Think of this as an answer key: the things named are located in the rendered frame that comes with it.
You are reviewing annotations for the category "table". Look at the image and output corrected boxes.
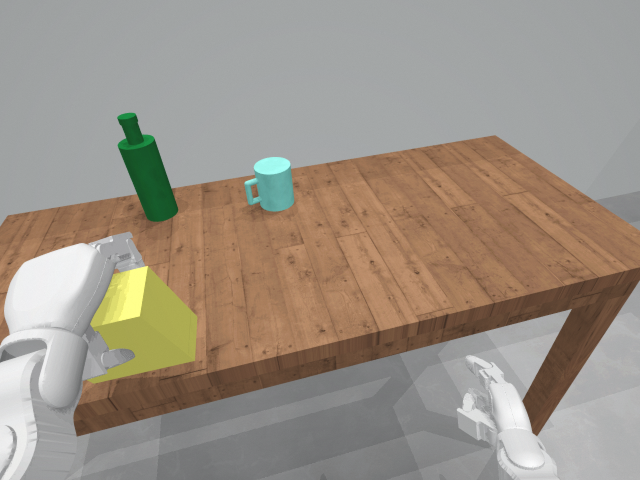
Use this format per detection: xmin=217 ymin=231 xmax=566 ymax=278
xmin=0 ymin=135 xmax=640 ymax=436

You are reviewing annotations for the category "robot left forearm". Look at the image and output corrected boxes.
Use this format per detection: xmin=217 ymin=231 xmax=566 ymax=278
xmin=0 ymin=327 xmax=88 ymax=480

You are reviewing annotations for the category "robot right hand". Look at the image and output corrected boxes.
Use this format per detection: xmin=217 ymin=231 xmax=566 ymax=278
xmin=457 ymin=355 xmax=532 ymax=447

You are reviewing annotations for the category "robot left hand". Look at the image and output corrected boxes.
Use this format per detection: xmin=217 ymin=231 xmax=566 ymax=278
xmin=4 ymin=232 xmax=145 ymax=381

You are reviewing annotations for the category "sponge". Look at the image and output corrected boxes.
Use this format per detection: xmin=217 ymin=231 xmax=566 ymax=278
xmin=87 ymin=266 xmax=197 ymax=384

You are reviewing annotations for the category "robot right forearm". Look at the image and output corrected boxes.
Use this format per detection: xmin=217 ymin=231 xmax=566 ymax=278
xmin=495 ymin=428 xmax=560 ymax=480

